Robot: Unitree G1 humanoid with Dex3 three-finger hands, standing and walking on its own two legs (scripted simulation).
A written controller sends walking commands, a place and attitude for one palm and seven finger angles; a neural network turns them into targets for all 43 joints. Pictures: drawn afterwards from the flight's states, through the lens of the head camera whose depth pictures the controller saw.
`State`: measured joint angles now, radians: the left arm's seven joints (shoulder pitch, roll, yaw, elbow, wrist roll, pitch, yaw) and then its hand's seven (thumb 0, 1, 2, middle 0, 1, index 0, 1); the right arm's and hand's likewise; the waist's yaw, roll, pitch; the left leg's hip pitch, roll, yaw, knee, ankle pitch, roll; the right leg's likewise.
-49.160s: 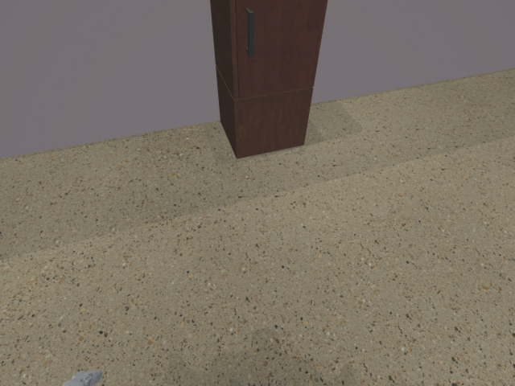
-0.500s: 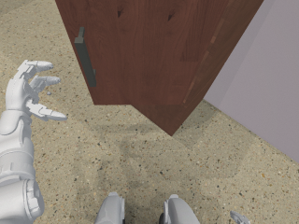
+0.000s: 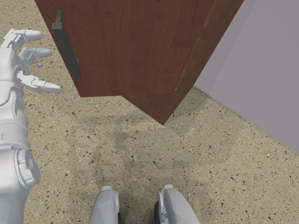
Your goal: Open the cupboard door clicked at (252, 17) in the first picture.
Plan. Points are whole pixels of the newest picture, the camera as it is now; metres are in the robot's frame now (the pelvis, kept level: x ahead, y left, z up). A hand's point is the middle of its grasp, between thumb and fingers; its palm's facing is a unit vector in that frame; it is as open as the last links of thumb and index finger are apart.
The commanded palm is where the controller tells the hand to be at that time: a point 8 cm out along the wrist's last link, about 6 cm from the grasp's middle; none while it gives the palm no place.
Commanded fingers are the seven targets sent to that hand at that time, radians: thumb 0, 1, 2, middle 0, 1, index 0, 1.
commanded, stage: move the hooked fingers beside the handle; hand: left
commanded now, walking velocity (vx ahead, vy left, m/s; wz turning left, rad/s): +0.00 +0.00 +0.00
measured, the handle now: (69, 48) +0.55 +0.19 +0.06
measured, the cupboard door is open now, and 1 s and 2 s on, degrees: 43 43 43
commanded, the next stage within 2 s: slide the fingers in behind the handle in 0.88 s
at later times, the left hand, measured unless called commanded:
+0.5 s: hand (43, 62) +0.51 +0.24 +0.06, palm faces +0.06 -1.00 -0.01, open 14.0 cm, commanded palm +0.49 +0.27 +0.06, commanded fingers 0.00 -0.50 0.30 -0.30 -1.20 -0.30 -1.20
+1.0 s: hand (45, 62) +0.50 +0.23 +0.07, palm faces +0.05 -1.00 -0.02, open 14.0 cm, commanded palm +0.48 +0.27 +0.06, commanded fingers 0.00 -0.50 0.30 -0.30 -1.20 -0.30 -1.20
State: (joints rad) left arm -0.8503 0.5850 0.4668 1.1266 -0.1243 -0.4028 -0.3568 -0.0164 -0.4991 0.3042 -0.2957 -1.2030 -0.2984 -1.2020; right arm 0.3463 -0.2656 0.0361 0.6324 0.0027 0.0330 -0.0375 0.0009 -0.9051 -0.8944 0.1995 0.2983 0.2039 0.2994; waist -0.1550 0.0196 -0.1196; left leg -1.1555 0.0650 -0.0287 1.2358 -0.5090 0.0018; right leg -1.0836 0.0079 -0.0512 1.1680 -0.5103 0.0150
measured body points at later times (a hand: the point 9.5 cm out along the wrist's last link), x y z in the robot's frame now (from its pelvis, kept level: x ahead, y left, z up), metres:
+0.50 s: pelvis +0.01 +0.00 +0.00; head +0.16 +0.03 +0.42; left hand +0.50 +0.29 +0.07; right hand +0.02 -0.26 -0.11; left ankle +0.03 +0.11 -0.63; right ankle +0.02 -0.14 -0.63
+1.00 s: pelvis +0.00 +0.00 +0.00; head +0.15 +0.03 +0.43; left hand +0.49 +0.29 +0.07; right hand +0.03 -0.27 -0.11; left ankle +0.03 +0.11 -0.63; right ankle +0.02 -0.14 -0.63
